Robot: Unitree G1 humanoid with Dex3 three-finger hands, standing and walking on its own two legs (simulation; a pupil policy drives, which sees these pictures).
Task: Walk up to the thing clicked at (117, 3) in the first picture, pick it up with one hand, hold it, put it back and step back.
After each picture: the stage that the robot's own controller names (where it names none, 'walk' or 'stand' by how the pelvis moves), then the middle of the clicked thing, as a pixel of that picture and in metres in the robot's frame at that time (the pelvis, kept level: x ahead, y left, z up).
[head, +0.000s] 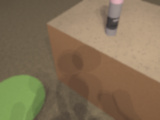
stand; (113, 15) +0.82 -0.16 +0.00
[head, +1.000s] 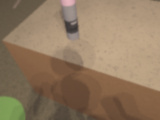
walk; (70, 17) +0.73 +0.11 +0.03
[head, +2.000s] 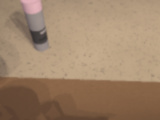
stand; (37, 26) +0.60 +0.20 +0.04
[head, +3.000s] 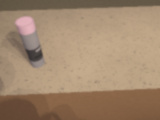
stand; (32, 44) +0.57 +0.24 +0.01
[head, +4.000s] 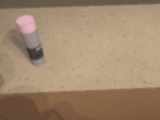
stand; (32, 43) +0.57 +0.24 +0.00
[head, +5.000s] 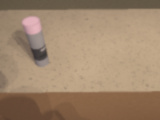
stand; (37, 44) +0.58 +0.23 +0.00
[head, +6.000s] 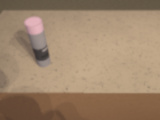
stand; (39, 44) +0.58 +0.22 +0.00
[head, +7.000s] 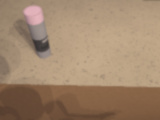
rise first; (39, 35) +0.59 +0.22 +0.00
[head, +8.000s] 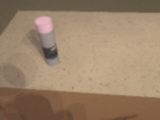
rise first; (48, 43) +0.59 +0.21 +0.01
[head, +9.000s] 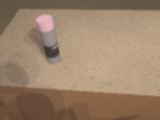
go down; (49, 41) +0.59 +0.21 +0.01
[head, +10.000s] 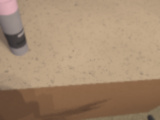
go down; (12, 27) +0.55 +0.21 +0.04
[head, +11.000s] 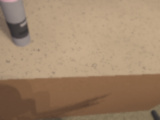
close in; (15, 17) +0.58 +0.20 +0.06
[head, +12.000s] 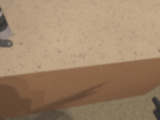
close; out of the picture +0.59 +0.23 +0.09
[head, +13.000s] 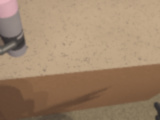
lift; (10, 28) +0.50 +0.18 +0.09
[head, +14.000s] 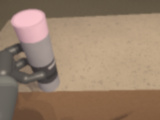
lift; (41, 57) +0.33 +0.13 +0.21
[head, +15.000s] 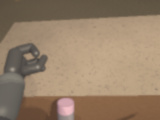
hold; out of the picture +0.31 +0.12 -0.20
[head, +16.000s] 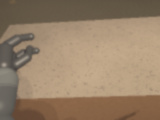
stand; out of the picture +0.21 -0.09 -0.73
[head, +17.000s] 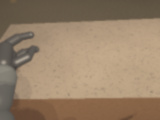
stand; out of the picture +0.16 -0.11 -0.73
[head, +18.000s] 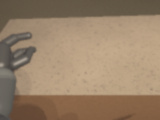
stand; out of the picture +0.20 -0.09 -0.73
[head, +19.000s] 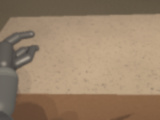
stand; out of the picture +0.23 -0.08 -0.73
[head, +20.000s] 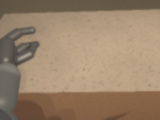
stand; out of the picture +0.25 -0.07 -0.73
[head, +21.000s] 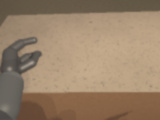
stand; out of the picture +0.27 -0.06 -0.73
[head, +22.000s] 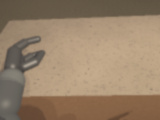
stand; out of the picture +0.27 -0.05 -0.73
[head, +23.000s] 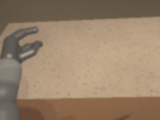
stand; out of the picture +0.27 -0.05 -0.73
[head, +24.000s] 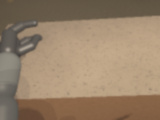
stand; out of the picture +0.28 -0.05 -0.73
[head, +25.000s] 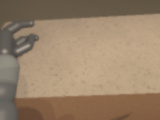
stand; out of the picture +0.29 -0.04 -0.73
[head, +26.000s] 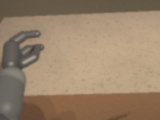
stand; out of the picture +0.29 -0.04 -0.73
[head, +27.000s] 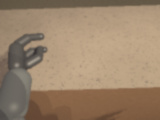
stand; out of the picture +0.31 -0.03 -0.73
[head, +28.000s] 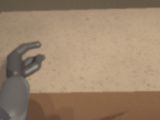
stand; out of the picture +0.30 -0.03 -0.73
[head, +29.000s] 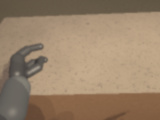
stand; out of the picture +0.31 -0.03 -0.73
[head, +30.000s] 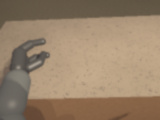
stand; out of the picture +0.29 -0.04 -0.73
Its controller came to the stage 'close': yes
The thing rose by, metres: 0.19
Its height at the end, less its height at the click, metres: -0.75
